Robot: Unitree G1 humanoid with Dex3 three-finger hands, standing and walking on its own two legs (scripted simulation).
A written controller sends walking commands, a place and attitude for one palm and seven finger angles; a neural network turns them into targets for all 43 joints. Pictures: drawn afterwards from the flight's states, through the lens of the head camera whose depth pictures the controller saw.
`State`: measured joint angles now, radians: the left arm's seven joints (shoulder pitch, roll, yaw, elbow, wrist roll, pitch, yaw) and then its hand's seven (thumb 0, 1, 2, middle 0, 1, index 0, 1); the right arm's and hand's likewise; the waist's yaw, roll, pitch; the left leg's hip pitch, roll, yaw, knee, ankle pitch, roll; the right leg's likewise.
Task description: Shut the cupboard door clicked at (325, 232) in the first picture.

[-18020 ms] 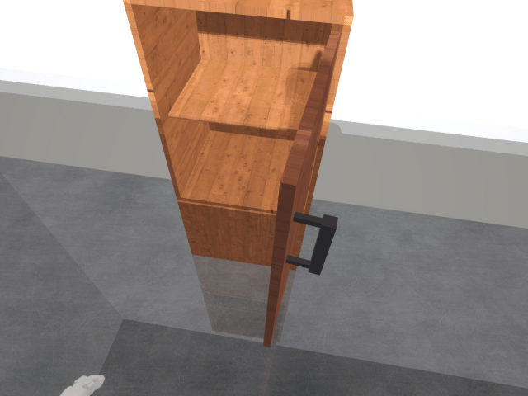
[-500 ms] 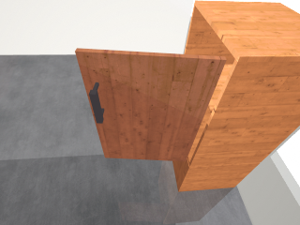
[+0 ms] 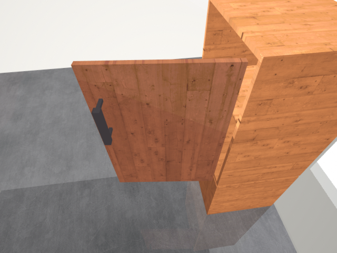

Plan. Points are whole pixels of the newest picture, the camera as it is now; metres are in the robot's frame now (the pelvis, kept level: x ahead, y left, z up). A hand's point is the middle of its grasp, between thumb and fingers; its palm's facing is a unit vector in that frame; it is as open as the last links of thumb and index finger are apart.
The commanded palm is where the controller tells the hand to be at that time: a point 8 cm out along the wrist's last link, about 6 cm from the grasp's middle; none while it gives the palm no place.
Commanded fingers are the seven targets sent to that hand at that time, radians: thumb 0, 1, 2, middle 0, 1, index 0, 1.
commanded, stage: look again from close up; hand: left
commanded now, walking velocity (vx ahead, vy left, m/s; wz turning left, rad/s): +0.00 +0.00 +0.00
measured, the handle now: (104, 122) +0.44 +0.21 +0.05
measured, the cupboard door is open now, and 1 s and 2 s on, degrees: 83 83 83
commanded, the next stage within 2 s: raise the hand and make a fist in 0.12 s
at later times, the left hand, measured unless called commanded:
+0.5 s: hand (111, 211) +0.21 +0.15 +0.02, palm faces +0.15 -0.99 -0.02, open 6.8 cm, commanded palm +0.10 +0.20 -0.05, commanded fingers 0.00 0.90 0.90 -0.46 -0.58 -0.46 -0.58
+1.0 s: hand (109, 233) +0.17 +0.15 -0.02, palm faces +0.00 -1.00 +0.00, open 4.4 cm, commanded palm +0.12 +0.21 -0.01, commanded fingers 0.00 0.90 0.90 -0.92 -1.08 -0.92 -1.08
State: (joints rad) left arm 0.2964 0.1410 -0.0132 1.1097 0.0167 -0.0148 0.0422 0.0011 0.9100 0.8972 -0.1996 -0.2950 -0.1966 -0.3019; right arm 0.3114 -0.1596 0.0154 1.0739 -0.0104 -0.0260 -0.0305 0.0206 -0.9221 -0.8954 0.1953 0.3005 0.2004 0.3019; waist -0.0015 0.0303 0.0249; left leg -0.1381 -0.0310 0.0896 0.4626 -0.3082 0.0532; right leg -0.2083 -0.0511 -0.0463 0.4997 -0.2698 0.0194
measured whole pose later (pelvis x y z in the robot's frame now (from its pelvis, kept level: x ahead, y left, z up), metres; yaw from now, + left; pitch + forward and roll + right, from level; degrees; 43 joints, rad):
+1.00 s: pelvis -0.05 -0.04 -0.07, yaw +2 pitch +11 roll -1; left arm 0.36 0.24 0.17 -0.05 -0.30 -0.19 -0.28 0.01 0.90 0.90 -0.74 -0.88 -0.74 -0.89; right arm 0.26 -0.16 0.03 0.54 0.05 -0.20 -0.07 0.02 -0.90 -0.89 0.20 0.30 0.21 0.30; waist -0.02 0.03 -0.09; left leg -0.75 0.04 0.00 1.06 -0.50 -0.01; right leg -0.77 -0.01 -0.11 1.02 -0.44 -0.05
